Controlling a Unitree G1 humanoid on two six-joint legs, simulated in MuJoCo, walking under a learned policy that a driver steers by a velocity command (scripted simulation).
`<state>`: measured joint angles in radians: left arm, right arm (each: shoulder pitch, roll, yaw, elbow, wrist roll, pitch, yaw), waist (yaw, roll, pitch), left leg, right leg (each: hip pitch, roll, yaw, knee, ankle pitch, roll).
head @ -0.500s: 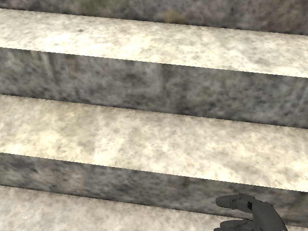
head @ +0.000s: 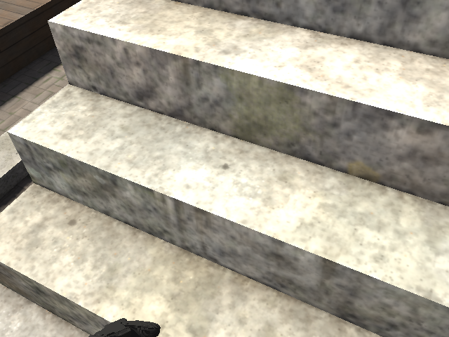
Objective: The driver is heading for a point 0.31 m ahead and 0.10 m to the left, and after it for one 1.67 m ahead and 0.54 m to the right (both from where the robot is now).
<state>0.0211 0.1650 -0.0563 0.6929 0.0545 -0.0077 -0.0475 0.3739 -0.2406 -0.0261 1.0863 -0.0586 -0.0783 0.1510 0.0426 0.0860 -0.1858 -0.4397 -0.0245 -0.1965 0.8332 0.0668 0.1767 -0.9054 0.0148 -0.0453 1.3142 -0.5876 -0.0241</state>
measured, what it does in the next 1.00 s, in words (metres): climbs: left foot 0.20 m higher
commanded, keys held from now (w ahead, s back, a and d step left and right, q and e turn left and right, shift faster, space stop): w+q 0.22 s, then w+e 0.78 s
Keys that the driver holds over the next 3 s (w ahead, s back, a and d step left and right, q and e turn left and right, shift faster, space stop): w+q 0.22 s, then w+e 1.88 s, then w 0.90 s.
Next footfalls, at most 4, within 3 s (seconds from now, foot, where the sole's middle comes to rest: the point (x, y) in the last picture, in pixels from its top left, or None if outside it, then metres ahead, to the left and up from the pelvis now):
0.52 left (129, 314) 0.48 0.29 -0.45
1.08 right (229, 207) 0.63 0.06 -0.25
1.60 left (197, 39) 0.99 0.14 -0.05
2.14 right None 1.12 -0.21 0.15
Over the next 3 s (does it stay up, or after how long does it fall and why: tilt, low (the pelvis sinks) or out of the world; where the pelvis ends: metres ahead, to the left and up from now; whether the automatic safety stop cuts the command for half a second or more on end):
stays up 1.36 -0.29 1.13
